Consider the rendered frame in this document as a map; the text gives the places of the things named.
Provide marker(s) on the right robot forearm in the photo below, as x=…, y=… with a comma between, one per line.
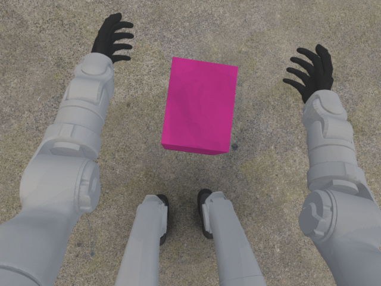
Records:
x=331, y=150

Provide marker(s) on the robot right upper arm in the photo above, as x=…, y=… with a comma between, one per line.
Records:
x=346, y=230

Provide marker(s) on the left robot hand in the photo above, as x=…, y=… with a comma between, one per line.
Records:
x=104, y=42

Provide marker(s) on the right robot foot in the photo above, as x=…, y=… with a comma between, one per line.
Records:
x=202, y=196

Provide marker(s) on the carton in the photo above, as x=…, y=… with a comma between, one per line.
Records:
x=199, y=108

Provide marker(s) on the robot left upper arm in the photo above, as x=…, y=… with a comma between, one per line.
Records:
x=56, y=190

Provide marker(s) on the left robot forearm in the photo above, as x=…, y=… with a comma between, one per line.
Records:
x=81, y=115

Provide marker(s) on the robot left thigh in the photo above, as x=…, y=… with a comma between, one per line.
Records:
x=140, y=262

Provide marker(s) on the right robot hand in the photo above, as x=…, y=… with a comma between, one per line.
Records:
x=320, y=74

